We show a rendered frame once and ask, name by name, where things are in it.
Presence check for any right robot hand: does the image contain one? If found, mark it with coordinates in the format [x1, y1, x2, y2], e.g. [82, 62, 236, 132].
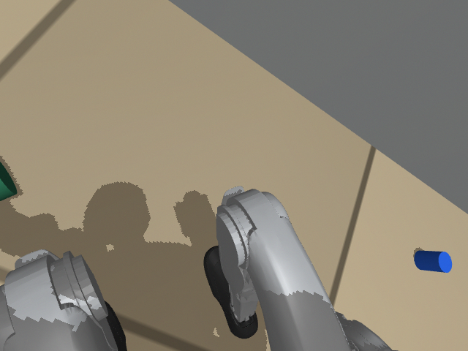
[336, 312, 392, 351]

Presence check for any left robot foot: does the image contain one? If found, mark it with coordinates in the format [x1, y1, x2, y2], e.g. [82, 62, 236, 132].
[105, 301, 127, 351]

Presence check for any right robot foot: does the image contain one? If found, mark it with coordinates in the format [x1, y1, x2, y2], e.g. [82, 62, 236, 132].
[203, 246, 258, 339]

